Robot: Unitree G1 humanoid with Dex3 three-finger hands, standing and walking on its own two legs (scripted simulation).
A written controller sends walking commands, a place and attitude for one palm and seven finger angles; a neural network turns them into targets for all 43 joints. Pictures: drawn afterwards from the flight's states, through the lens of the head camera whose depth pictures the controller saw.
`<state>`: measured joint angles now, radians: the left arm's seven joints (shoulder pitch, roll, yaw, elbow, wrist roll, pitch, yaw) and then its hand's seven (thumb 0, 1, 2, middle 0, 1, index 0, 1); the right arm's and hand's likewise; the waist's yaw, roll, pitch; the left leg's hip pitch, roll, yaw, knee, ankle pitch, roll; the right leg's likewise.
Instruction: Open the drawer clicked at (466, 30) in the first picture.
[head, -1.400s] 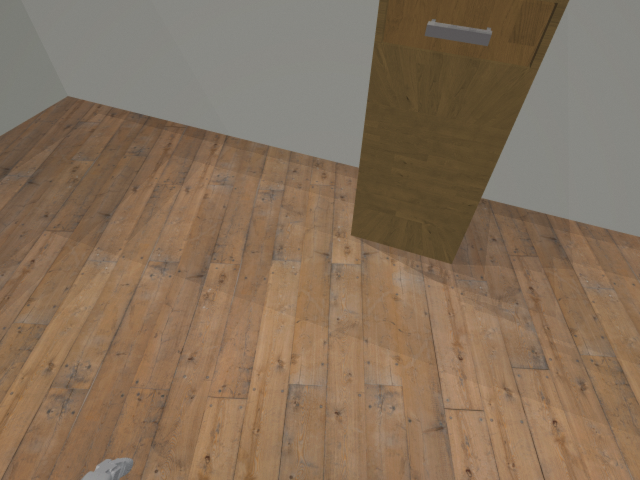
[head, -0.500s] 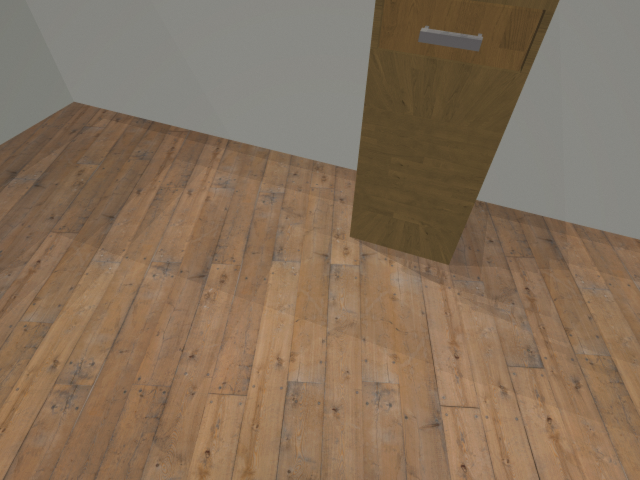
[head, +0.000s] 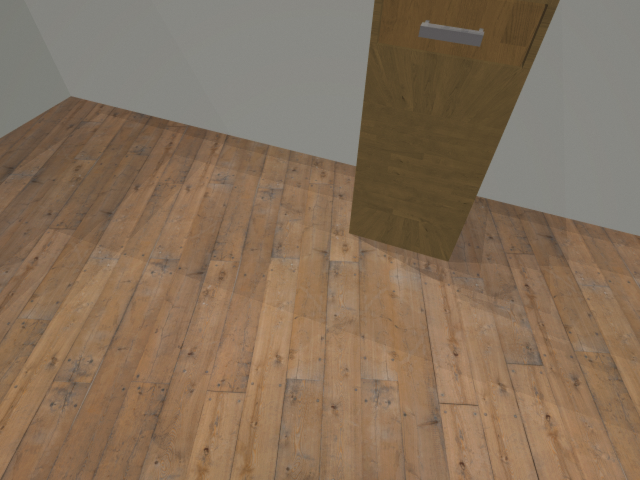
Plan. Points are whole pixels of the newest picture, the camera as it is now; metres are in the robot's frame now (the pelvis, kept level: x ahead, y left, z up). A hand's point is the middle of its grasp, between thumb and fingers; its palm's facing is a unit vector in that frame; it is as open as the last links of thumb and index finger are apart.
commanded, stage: look at it before walking up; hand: left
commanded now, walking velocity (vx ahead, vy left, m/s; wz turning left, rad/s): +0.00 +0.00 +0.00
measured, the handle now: (452, 30) +1.13 -0.27 +0.11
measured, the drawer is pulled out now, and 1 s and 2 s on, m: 0.00 0.00 0.00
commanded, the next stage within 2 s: walk to a spot facing it in 0.04 s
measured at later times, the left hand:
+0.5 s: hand out of the picture +0.06 +0.19 -0.18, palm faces -0.15 -0.95 -0.27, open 7.4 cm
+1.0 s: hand out of the picture +0.10 +0.15 -0.17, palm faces -0.26 -0.94 -0.20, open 7.4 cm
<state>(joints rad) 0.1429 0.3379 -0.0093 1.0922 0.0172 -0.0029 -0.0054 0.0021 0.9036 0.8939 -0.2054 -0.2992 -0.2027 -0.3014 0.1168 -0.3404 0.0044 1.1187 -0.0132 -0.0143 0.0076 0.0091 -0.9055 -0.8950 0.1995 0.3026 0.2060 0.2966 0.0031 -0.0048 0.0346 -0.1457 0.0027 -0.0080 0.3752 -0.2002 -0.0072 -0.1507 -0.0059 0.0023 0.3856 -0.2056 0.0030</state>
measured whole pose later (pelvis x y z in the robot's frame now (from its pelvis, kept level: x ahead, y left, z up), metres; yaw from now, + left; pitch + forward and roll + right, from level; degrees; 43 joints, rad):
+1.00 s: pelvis +0.10 -0.04 +0.00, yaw -23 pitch +1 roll -1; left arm 0.48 0.14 0.03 1.04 0.04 -0.05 0.01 0.00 0.90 0.89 -0.21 -0.30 -0.20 -0.30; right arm 0.13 -0.23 -0.06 0.96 -0.03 0.01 0.02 0.01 -0.91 -0.90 0.19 0.30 0.20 0.30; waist 0.07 0.03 0.01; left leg -0.59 0.10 0.02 0.93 -0.22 -0.08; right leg -0.03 0.09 0.14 0.32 -0.30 -0.06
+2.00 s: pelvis +0.30 -0.06 -0.01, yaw -59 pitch +0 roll +0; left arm 0.18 0.18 0.06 0.93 0.02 0.03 0.01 0.00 0.90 0.89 -0.21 -0.30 -0.20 -0.30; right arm 0.18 -0.19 -0.06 0.92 -0.02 0.04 -0.01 0.01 -0.91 -0.90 0.20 0.30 0.20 0.30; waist -0.02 0.02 0.08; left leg -0.50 0.13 0.04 1.09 -0.41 -0.10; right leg -0.28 0.03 -0.02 0.55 -0.26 -0.05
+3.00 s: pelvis +0.29 -0.05 +0.00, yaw -91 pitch +0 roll +1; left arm 0.29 0.16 0.04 0.96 0.02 -0.03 -0.01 0.00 0.90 0.89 -0.21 -0.30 -0.20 -0.30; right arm 0.22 -0.25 -0.08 0.96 -0.04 0.03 0.02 0.01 -0.91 -0.90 0.19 0.30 0.20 0.30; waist 0.00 0.04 0.02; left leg -0.53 0.13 0.04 1.01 -0.26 -0.10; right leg -0.14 0.05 0.01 0.38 -0.24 -0.06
